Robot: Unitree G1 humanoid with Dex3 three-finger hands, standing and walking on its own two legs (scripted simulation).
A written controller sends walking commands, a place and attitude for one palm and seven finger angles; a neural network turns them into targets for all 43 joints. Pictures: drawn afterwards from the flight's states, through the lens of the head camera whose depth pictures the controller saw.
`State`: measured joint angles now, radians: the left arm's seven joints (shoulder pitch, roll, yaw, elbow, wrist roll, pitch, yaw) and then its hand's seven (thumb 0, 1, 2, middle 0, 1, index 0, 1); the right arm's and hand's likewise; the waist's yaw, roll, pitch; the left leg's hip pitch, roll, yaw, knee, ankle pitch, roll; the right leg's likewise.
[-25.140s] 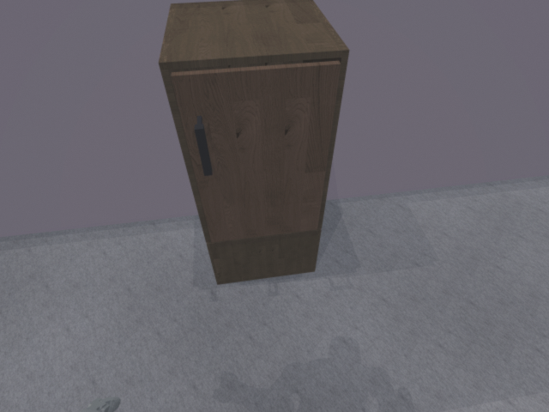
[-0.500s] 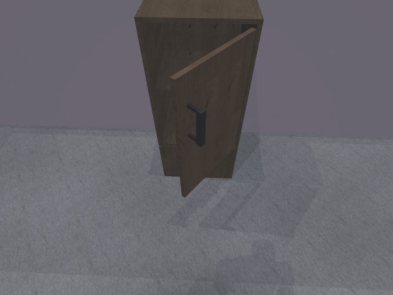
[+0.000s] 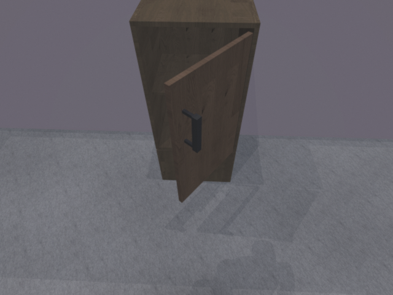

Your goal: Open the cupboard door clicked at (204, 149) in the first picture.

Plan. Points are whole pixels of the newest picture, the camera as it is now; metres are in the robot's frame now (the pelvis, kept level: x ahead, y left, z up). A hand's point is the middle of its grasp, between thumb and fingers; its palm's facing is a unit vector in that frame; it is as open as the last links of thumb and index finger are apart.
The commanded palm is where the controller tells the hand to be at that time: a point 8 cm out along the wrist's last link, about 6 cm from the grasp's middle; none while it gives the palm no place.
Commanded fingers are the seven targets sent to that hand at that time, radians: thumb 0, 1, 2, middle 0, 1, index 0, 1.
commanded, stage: walk to a spot facing it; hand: left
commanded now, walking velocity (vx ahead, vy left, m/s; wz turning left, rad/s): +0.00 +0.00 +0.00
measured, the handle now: (191, 131) +0.55 +0.05 -0.03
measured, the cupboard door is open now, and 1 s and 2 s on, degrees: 52 52 52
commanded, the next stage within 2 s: none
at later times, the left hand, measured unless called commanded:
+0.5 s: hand out of the picture +0.03 +0.19 -0.19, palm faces -0.05 -0.98 -0.20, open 7.4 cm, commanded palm none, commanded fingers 0.00 0.90 0.90 -0.20 -0.30 -0.20 -0.30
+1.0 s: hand out of the picture +0.13 +0.11 -0.17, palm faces -0.38 -0.89 -0.25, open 7.4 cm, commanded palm none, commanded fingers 0.00 0.90 0.90 -0.20 -0.30 -0.20 -0.30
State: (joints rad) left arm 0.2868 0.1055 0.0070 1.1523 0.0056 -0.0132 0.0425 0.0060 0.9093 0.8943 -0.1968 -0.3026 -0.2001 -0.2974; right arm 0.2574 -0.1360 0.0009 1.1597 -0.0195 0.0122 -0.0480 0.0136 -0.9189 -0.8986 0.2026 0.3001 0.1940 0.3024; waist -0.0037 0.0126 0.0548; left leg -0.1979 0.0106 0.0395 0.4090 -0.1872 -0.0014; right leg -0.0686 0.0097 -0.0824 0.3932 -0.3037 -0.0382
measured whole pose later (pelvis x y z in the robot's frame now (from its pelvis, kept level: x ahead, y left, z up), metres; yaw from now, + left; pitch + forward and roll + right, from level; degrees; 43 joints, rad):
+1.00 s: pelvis +0.00 -0.04 -0.01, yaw -26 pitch +1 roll +1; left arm 0.20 0.18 0.07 0.94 0.03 0.03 0.01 0.01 0.91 0.89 -0.20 -0.30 -0.20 -0.30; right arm 0.09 -0.24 -0.07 0.90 -0.01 0.05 -0.03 0.01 -0.91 -0.90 0.20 0.30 0.19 0.30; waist 0.02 0.01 0.11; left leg -0.47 0.04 0.03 1.03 -0.43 -0.06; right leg -0.29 0.05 0.09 0.53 -0.26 -0.04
